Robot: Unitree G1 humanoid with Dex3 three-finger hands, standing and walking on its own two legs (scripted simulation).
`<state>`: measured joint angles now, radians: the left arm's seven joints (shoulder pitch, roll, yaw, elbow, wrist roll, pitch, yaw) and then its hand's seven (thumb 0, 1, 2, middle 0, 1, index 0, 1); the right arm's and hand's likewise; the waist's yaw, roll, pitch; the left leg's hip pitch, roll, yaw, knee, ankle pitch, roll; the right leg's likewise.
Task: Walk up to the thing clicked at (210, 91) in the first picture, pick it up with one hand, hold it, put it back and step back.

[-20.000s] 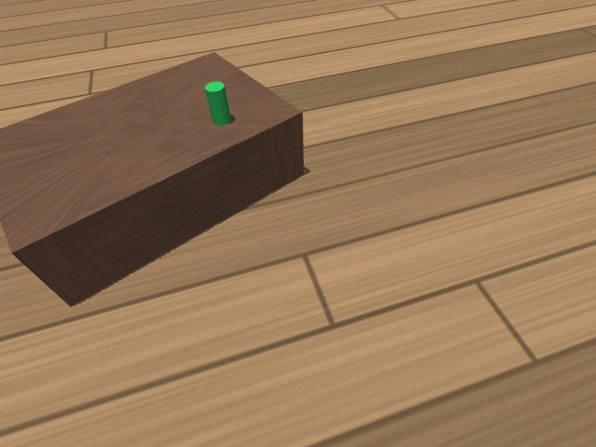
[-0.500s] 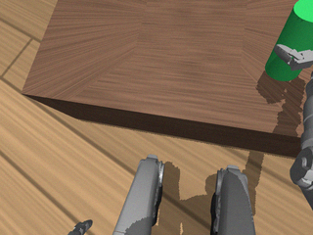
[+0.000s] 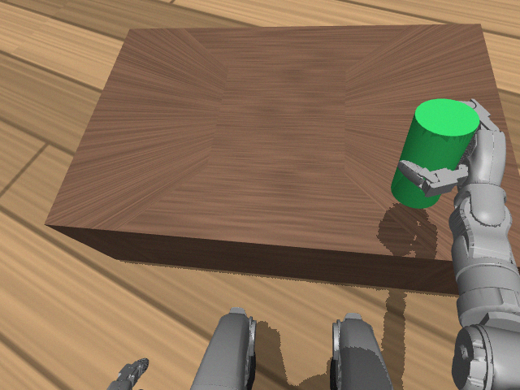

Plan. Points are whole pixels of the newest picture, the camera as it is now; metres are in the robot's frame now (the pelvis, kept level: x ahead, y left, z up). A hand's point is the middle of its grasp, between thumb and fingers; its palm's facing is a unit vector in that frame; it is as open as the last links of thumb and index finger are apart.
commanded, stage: lift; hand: right
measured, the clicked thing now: (428, 158) +0.46 -0.20 +0.01
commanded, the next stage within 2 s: hold in 1.00 s
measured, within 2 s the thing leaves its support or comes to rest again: neither
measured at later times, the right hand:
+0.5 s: hand (456, 160) +0.40 -0.19 +0.10, palm faces +0.19 +0.98 -0.03, open 11.1 cm
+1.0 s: hand (465, 165) +0.37 -0.18 +0.13, palm faces +0.19 +0.98 -0.02, open 11.1 cm
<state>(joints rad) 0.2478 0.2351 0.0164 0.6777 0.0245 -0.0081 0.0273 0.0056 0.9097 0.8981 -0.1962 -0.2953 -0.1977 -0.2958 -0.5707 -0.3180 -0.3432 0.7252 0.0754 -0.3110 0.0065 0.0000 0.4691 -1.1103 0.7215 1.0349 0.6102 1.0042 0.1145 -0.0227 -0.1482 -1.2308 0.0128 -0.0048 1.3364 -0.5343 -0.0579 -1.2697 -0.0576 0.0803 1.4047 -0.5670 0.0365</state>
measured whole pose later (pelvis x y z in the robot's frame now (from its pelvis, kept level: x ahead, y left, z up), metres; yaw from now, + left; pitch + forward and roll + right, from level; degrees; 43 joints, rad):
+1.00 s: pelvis +0.03 +0.00 +0.09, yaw -1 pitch +9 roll +2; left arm 0.23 0.20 0.01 0.69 0.01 -0.05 0.05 0.01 0.90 0.89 -0.19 -0.30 -0.19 -0.30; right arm -0.18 -0.19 -0.19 0.49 0.13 -0.37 -0.01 0.00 0.47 -1.11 0.72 1.04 0.61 1.01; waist 0.04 -0.01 -0.05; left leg -0.65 0.02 -0.02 0.90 -0.42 -0.05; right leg -0.68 -0.06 0.03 0.95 -0.44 0.04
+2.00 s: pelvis +0.02 +0.00 +0.11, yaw -1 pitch +5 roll +1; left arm 0.22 0.19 -0.01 0.70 0.01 -0.07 0.06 0.01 0.88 0.91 -0.21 -0.31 -0.20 -0.31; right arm -0.09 -0.17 -0.13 0.40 0.13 -0.33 -0.04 0.00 0.47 -1.11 0.72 1.03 0.61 1.00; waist 0.01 0.00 -0.03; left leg -0.53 0.03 -0.02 0.81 -0.37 -0.06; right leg -0.55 -0.05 0.03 0.86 -0.40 0.03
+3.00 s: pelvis +0.03 +0.00 +0.11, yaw -1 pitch +6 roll +1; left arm 0.22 0.19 -0.01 0.71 0.01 -0.08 0.06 0.01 0.89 0.91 -0.21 -0.31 -0.20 -0.31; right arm -0.11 -0.17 -0.14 0.41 0.13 -0.33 -0.04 0.00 0.47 -1.11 0.72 1.04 0.61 1.01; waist 0.02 0.00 -0.03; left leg -0.53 0.03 -0.02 0.81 -0.38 -0.05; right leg -0.55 -0.05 0.03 0.85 -0.40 0.04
